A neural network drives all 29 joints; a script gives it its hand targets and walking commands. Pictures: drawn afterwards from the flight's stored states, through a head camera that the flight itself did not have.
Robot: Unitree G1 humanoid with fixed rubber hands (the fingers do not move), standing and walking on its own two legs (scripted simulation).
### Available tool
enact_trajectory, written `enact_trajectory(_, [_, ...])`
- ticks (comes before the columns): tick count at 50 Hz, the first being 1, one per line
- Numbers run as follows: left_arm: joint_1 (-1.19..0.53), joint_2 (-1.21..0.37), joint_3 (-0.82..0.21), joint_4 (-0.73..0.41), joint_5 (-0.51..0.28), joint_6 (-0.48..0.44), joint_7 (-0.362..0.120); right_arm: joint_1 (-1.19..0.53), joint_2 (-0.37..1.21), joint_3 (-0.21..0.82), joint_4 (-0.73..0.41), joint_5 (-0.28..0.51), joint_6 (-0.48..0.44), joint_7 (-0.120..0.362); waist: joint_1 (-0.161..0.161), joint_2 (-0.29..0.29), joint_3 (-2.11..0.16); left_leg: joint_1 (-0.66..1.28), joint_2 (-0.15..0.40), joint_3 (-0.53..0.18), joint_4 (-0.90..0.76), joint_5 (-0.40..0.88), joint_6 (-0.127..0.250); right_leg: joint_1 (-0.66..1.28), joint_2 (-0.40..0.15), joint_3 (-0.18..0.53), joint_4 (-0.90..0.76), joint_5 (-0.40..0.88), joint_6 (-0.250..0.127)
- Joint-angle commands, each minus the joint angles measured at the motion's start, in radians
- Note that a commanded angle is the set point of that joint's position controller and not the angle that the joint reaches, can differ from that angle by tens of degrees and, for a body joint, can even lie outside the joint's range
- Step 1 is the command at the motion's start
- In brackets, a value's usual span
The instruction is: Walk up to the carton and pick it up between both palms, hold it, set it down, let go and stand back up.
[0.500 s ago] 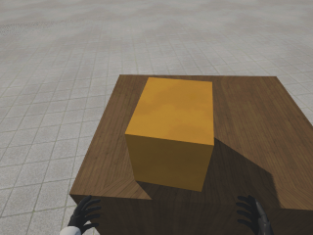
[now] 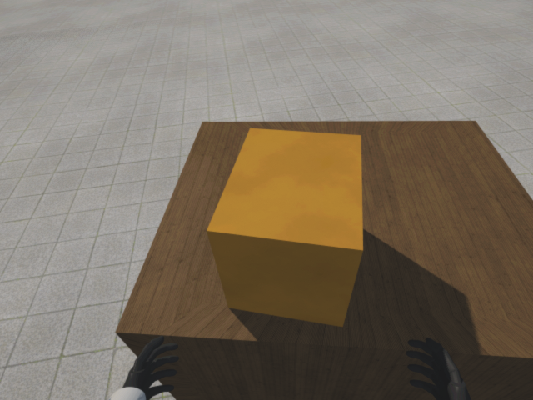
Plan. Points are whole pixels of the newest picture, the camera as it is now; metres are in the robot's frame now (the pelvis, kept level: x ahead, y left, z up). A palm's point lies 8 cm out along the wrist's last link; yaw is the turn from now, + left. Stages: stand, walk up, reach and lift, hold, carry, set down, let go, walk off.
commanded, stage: set down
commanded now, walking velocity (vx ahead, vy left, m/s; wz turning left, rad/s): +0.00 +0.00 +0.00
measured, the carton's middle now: (294, 222) +0.47 -0.04 -0.02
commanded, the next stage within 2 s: let go in 0.20 s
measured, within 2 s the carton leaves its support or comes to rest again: neither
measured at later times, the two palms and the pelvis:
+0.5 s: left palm (139, 398) +0.18 +0.22 -0.07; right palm out of the picture +0.15 -0.24 -0.07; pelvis +0.00 +0.00 +0.00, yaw +0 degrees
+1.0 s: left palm (126, 386) +0.19 +0.24 -0.06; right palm out of the picture +0.12 -0.29 -0.08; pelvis +0.01 +0.00 +0.00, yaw +0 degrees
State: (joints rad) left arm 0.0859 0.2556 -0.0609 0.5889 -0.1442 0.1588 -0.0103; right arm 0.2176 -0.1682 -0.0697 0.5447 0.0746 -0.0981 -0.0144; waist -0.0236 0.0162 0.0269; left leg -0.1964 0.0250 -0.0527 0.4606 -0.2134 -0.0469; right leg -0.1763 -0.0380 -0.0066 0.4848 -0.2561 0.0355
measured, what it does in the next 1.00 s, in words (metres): stands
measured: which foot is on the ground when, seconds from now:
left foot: down 0.00-1.00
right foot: down 0.00-1.00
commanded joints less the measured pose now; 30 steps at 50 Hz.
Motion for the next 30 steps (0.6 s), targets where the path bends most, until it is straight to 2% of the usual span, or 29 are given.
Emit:
enact_trajectory(1, [0.028, 0.053, 0.113, -0.202, 0.121, -0.044, 0.011, -0.114, -0.130, 0.022, -0.020, -0.076, -0.073, 0.022, 0.090, 0.014, -0.059, 0.189, -0.044, 0.146, -0.129, 0.229, -0.013, 0.090, 0.080, -0.044, -0.127, 0.157, -0.039])
enact_trajectory(5, [0.025, 0.038, 0.103, -0.190, 0.138, -0.039, 0.011, -0.132, -0.146, 0.019, 0.022, -0.080, -0.084, 0.027, 0.078, 0.027, -0.048, 0.195, -0.043, 0.145, -0.128, 0.231, -0.019, 0.070, 0.084, -0.050, -0.131, 0.156, -0.039])
enact_trajectory(7, [0.031, 0.041, 0.105, -0.186, 0.137, -0.044, 0.009, -0.130, -0.142, 0.017, 0.017, -0.076, -0.091, 0.027, 0.079, 0.014, -0.052, 0.194, -0.044, 0.143, -0.129, 0.231, -0.017, 0.079, 0.084, -0.050, -0.133, 0.161, -0.037])
enact_trajectory(8, [0.030, 0.035, 0.101, -0.189, 0.132, -0.042, 0.009, -0.132, -0.137, 0.011, 0.027, -0.082, -0.089, 0.026, 0.067, 0.011, -0.042, 0.191, -0.044, 0.142, -0.129, 0.216, -0.018, 0.075, 0.082, -0.052, -0.134, 0.159, -0.035])
enact_trajectory(9, [0.029, 0.045, 0.106, -0.195, 0.138, -0.045, 0.010, -0.135, -0.140, 0.009, 0.015, -0.083, -0.096, 0.026, 0.081, 0.001, -0.047, 0.178, -0.047, 0.144, -0.127, 0.217, -0.016, 0.082, 0.078, -0.049, -0.130, 0.165, -0.032])
enact_trajectory(13, [0.027, 0.028, 0.091, -0.170, 0.149, -0.039, 0.015, -0.146, -0.148, 0.002, 0.061, -0.090, -0.090, 0.037, 0.066, 0.027, -0.036, 0.182, -0.042, 0.140, -0.138, 0.193, -0.020, 0.066, 0.082, -0.057, -0.133, 0.137, -0.040])
enact_trajectory(15, [0.034, 0.026, 0.093, -0.187, 0.151, -0.040, 0.019, -0.150, -0.149, 0.001, 0.055, -0.084, -0.092, 0.038, 0.076, 0.032, -0.035, 0.171, -0.042, 0.146, -0.145, 0.181, -0.023, 0.076, 0.082, -0.059, -0.127, 0.128, -0.041])
enact_trajectory(17, [0.022, 0.030, 0.090, -0.191, 0.138, -0.042, 0.020, -0.161, -0.139, 0.002, 0.042, -0.089, -0.095, 0.037, 0.066, 0.013, -0.032, 0.167, -0.043, 0.145, -0.139, 0.164, -0.016, 0.064, 0.078, -0.058, -0.133, 0.128, -0.037])
enact_trajectory(19, [0.025, 0.031, 0.087, -0.183, 0.142, -0.042, 0.023, -0.170, -0.140, -0.001, 0.050, -0.087, -0.099, 0.036, 0.076, 0.011, -0.025, 0.159, -0.045, 0.146, -0.139, 0.166, -0.019, 0.065, 0.079, -0.065, -0.128, 0.130, -0.035])
enact_trajectory(23, [0.035, 0.013, 0.076, -0.169, 0.148, -0.040, 0.027, -0.172, -0.150, 0.001, 0.079, -0.085, -0.097, 0.045, 0.069, 0.028, -0.028, 0.157, -0.041, 0.145, -0.144, 0.149, -0.022, 0.056, 0.082, -0.069, -0.128, 0.113, -0.042])
enact_trajectory(24, [0.032, 0.012, 0.076, -0.161, 0.147, -0.036, 0.026, -0.173, -0.151, -0.002, 0.077, -0.094, -0.095, 0.044, 0.067, 0.011, -0.023, 0.155, -0.044, 0.148, -0.139, 0.144, -0.018, 0.057, 0.082, -0.072, -0.129, 0.111, -0.037])
enact_trajectory(26, [0.040, 0.012, 0.072, -0.163, 0.149, -0.034, 0.026, -0.170, -0.157, -0.003, 0.099, -0.093, -0.097, 0.045, 0.067, 0.019, -0.025, 0.151, -0.044, 0.152, -0.138, 0.136, -0.019, 0.064, 0.081, -0.073, -0.125, 0.111, -0.039])
enact_trajectory(27, [0.035, 0.014, 0.071, -0.162, 0.145, -0.034, 0.025, -0.174, -0.154, 0.001, 0.089, -0.090, -0.096, 0.043, 0.064, -0.001, -0.030, 0.148, -0.046, 0.146, -0.138, 0.135, -0.014, 0.065, 0.081, -0.071, -0.130, 0.112, -0.036])
enact_trajectory(30, [0.036, 0.031, 0.080, -0.183, 0.136, -0.047, 0.027, -0.173, -0.144, 0.004, 0.060, -0.092, -0.103, 0.041, 0.071, -0.003, -0.048, 0.140, -0.049, 0.154, -0.133, 0.137, -0.009, 0.061, 0.077, -0.071, -0.127, 0.117, -0.034])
